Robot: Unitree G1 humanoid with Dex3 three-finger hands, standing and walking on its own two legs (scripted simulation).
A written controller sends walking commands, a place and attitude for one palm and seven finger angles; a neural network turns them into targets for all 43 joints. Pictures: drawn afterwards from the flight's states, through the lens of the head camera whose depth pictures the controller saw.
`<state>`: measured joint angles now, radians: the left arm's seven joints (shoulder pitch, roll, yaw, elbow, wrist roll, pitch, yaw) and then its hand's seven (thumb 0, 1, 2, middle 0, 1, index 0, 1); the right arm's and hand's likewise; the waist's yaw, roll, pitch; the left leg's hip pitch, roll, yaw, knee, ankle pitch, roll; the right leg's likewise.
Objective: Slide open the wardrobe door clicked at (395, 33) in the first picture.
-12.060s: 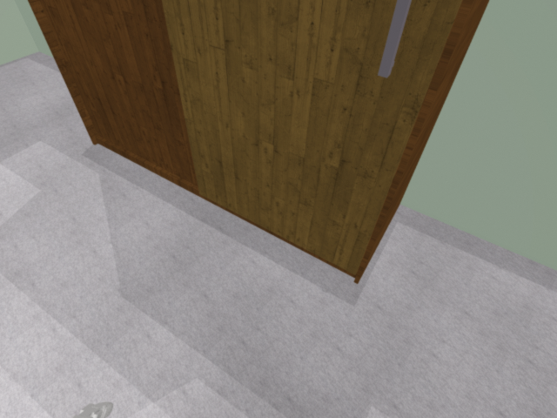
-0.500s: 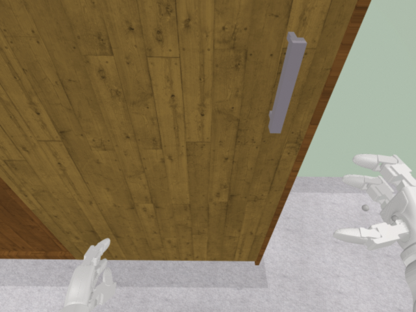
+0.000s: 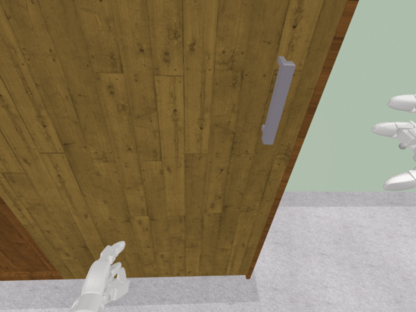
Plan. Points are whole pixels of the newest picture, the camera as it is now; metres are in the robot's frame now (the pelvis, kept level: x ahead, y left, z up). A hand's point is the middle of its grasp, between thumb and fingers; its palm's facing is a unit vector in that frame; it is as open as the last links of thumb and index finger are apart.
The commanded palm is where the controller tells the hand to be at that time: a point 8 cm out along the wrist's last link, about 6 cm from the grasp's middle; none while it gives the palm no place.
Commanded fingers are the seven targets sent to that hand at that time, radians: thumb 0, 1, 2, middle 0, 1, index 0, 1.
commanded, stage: raise the hand with hooked fingers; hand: right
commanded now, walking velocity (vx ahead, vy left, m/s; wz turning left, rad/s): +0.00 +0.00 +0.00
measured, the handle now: (274, 102) +0.48 -0.15 +0.21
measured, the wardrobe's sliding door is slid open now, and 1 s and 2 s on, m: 0.00 0.00 0.00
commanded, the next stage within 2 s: move the hooked fingers beside the handle in 0.44 s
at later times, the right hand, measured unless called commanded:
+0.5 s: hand (376, 158) +0.28 -0.26 +0.23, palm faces +0.08 +0.99 -0.10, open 14.0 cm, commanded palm +0.24 -0.31 +0.24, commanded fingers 0.00 0.50 -0.30 0.30 1.20 0.30 1.20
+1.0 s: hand (352, 136) +0.32 -0.24 +0.24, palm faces +0.01 +1.00 -0.04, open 14.0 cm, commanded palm +0.29 -0.29 +0.23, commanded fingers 0.00 0.50 -0.30 0.30 1.20 0.30 1.20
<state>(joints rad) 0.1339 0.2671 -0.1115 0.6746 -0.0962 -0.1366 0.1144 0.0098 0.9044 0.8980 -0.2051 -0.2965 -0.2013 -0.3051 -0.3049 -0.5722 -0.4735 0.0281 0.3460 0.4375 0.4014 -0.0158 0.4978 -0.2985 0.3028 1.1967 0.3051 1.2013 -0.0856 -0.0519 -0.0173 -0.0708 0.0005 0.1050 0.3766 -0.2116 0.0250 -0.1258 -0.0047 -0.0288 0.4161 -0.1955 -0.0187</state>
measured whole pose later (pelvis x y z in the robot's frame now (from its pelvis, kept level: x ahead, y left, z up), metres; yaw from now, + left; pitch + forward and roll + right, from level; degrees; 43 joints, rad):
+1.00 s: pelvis +0.01 -0.01 +0.00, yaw +1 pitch -5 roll +0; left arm 0.14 0.25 -0.10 0.67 -0.09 -0.13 0.11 0.01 0.91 0.90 -0.20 -0.30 -0.20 -0.30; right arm -0.37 -0.46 -0.36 0.04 0.31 0.46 0.31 -0.02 0.50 -0.30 0.30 1.20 0.31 1.20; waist -0.06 -0.04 -0.03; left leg -0.10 0.01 0.08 0.40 -0.23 0.02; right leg -0.13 0.00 -0.05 0.42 -0.21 -0.03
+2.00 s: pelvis +0.01 +0.01 +0.00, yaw +2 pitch -1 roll +1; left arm 0.22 0.28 -0.05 0.69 -0.10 -0.12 0.12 0.01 0.91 0.90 -0.20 -0.30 -0.20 -0.30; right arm -0.59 -0.48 -0.34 0.43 0.23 0.35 0.25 -0.02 0.50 -0.30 0.30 1.20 0.30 1.20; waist 0.00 -0.04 -0.03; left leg -0.17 -0.02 0.07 0.42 -0.24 0.03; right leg -0.21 -0.02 -0.05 0.46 -0.23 -0.01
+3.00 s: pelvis +0.02 +0.01 +0.00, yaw +2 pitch -1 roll +1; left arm 0.24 0.28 -0.04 0.69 -0.10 -0.08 0.12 0.01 0.91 0.90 -0.20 -0.30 -0.20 -0.30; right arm -0.60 -0.47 -0.32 0.44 0.23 0.34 0.25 -0.02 0.50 -0.30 0.30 1.20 0.30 1.20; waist 0.00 -0.04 -0.05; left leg -0.14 -0.02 0.07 0.40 -0.23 0.03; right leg -0.19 -0.03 -0.05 0.44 -0.23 -0.01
